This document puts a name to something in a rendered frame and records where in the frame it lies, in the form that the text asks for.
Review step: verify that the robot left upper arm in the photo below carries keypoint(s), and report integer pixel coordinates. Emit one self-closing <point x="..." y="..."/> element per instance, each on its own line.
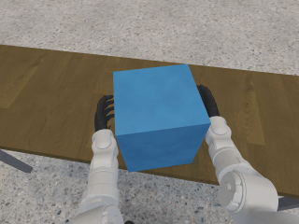
<point x="103" y="214"/>

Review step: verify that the robot right forearm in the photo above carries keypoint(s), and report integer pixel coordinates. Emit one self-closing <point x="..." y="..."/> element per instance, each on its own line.
<point x="222" y="150"/>

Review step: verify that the table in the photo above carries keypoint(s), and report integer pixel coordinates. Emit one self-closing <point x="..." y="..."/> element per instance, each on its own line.
<point x="48" y="101"/>

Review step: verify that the left robot hand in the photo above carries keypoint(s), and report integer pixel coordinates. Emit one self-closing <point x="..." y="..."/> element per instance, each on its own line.
<point x="100" y="117"/>

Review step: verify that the right robot hand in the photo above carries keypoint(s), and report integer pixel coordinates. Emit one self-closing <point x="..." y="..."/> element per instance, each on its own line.
<point x="209" y="101"/>

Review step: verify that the carton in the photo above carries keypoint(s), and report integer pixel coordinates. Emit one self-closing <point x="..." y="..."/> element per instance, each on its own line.
<point x="160" y="117"/>

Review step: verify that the robot left forearm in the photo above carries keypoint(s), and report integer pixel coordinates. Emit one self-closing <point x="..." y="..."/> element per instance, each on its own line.
<point x="102" y="186"/>

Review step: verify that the robot right upper arm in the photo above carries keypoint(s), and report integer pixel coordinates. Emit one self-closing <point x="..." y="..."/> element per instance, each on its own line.
<point x="252" y="199"/>

